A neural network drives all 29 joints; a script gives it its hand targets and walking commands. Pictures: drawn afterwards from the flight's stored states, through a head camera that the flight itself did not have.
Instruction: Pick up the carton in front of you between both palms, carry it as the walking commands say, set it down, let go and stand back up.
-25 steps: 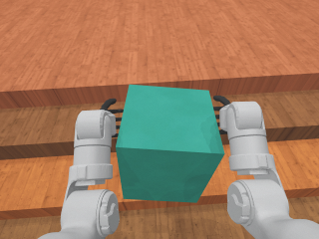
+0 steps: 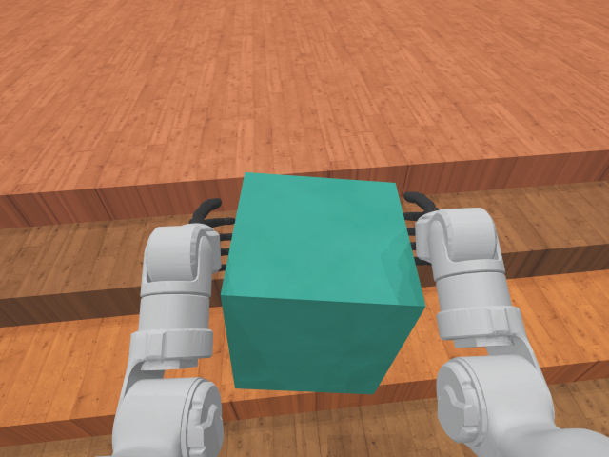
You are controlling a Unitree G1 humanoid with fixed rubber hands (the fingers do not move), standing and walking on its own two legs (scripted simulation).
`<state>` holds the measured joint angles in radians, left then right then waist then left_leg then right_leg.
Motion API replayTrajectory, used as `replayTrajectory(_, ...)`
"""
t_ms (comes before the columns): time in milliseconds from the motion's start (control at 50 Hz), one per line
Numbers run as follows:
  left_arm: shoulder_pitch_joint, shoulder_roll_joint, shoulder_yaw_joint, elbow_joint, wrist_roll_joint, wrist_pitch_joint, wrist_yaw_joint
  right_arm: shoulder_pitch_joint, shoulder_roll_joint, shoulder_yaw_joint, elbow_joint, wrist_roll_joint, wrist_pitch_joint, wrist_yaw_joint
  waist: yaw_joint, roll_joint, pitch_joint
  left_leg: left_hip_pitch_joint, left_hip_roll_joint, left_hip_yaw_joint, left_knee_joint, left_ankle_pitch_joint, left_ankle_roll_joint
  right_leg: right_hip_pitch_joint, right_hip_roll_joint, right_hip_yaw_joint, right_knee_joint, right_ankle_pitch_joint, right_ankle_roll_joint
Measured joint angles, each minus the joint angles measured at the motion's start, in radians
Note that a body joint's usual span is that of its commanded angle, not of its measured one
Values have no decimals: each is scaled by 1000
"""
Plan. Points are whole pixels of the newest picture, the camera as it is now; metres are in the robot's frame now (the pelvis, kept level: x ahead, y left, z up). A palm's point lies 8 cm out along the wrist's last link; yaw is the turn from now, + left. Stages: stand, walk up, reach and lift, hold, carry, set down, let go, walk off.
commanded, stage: carry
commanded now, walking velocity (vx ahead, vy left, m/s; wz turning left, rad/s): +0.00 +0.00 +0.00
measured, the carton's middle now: (312, 289) +0.34 +0.00 +0.04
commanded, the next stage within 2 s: none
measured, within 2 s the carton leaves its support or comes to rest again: neither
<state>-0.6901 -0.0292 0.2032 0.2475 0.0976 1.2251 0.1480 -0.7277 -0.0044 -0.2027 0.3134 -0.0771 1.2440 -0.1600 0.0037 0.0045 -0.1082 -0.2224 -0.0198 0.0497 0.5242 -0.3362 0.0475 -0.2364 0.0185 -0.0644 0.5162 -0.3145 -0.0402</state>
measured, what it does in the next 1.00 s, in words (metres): shifts its weight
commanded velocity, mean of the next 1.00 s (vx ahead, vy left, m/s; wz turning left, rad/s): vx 0.08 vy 0.00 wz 0.00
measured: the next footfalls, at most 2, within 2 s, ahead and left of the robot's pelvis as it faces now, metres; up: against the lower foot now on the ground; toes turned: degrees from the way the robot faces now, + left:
left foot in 1.56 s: +0.30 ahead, +0.13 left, +0.15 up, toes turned +6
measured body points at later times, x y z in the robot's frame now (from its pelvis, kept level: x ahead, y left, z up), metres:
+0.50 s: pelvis -0.03 +0.00 +0.00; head -0.06 +0.00 +0.45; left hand +0.33 +0.15 +0.13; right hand +0.33 -0.15 +0.13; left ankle -0.04 +0.09 -0.73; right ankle -0.03 -0.09 -0.73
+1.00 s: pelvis -0.05 +0.00 +0.00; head -0.08 +0.00 +0.45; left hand +0.31 +0.15 +0.14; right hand +0.31 -0.15 +0.14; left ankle -0.04 +0.09 -0.73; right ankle -0.03 -0.09 -0.73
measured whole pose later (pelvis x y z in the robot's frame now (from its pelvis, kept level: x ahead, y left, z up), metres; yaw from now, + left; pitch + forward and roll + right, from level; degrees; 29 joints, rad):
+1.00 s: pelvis -0.05 +0.00 +0.00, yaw +0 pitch +1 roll +0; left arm -0.72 -0.02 0.20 0.21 0.09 1.27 0.15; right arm -0.76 -0.02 -0.19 0.28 -0.08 1.28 -0.16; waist 0.01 0.00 -0.09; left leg -0.30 -0.02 0.06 0.55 -0.28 0.08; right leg -0.32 0.01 -0.06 0.55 -0.27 -0.07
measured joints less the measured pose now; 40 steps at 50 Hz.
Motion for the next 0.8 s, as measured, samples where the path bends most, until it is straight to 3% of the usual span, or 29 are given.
replayTrajectory(800,-19,1,4,9,7,13,-1,-15,-4,5,9,-10,11,3,-4,-2,32,-40,-6,4,-18,82,6,-41,-8,-1,-14,80,-2)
